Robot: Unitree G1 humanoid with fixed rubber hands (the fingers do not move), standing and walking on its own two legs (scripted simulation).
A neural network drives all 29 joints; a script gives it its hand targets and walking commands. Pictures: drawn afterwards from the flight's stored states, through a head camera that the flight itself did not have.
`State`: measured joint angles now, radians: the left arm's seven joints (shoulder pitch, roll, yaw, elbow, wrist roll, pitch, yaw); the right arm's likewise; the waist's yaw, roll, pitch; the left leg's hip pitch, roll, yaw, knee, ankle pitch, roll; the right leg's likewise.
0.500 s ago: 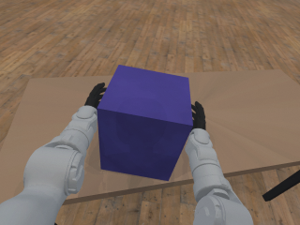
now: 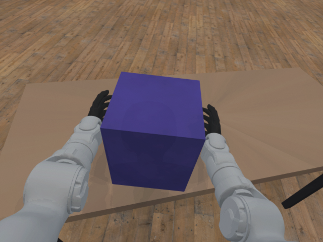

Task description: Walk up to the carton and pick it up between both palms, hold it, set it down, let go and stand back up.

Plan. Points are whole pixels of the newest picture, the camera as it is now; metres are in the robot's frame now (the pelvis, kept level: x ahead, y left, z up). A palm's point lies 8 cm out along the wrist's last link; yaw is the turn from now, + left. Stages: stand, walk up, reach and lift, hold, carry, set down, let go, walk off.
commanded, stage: set down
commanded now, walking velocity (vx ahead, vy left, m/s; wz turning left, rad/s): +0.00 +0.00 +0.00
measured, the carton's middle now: (154, 134) +0.42 -0.05 +0.04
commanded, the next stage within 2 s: none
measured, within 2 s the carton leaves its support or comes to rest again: neither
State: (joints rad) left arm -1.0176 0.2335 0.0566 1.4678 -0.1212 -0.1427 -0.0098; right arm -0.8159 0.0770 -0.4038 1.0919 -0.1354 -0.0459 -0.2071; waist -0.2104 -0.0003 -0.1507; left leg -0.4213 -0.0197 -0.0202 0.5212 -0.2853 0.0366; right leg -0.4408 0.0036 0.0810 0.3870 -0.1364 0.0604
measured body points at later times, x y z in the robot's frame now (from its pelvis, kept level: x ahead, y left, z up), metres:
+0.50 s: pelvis -0.02 -0.02 -0.01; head +0.04 +0.02 +0.44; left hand +0.45 +0.14 +0.06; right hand +0.36 -0.23 +0.07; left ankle -0.03 +0.09 -0.74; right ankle +0.03 -0.16 -0.74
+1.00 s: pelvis -0.05 +0.00 -0.01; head -0.04 +0.02 +0.44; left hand +0.37 +0.18 +0.07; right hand +0.30 -0.20 +0.07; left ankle -0.03 +0.09 -0.74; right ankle +0.03 -0.15 -0.74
